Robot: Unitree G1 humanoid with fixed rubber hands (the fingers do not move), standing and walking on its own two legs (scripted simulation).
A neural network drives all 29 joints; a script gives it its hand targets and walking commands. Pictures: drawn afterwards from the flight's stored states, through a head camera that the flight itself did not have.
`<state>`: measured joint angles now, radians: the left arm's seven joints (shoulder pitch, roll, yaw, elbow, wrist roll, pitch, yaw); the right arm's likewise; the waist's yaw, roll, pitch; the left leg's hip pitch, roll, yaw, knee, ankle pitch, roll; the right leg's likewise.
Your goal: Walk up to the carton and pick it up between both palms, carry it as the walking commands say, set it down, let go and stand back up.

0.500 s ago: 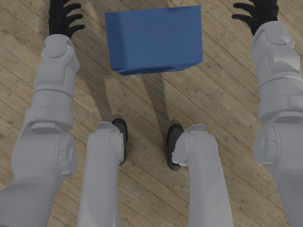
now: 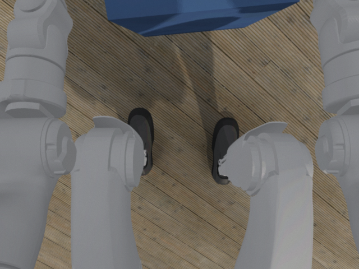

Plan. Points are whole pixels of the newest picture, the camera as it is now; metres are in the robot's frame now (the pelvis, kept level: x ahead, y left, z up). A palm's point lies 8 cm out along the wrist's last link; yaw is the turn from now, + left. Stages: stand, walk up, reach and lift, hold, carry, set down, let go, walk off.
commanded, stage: reach and lift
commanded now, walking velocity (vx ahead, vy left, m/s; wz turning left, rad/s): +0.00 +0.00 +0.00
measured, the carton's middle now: out of the picture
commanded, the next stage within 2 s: none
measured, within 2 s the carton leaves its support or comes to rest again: leaves its support in 1.72 s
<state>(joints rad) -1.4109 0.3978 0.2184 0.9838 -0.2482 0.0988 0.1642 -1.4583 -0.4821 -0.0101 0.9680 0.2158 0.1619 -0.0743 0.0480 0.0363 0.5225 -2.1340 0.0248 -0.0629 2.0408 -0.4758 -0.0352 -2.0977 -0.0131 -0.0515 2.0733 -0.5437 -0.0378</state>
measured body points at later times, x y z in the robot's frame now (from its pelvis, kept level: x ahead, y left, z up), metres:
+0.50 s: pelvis +0.00 +0.00 -0.02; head +0.38 +0.00 +0.20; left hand +0.54 +0.24 -0.21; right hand +0.57 -0.18 -0.22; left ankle +0.14 +0.14 -0.37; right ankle +0.13 -0.11 -0.37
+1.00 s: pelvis +0.00 +0.00 -0.02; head +0.38 +0.00 +0.20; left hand +0.56 +0.20 -0.20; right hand +0.57 -0.15 -0.21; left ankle +0.14 +0.14 -0.37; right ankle +0.13 -0.11 -0.37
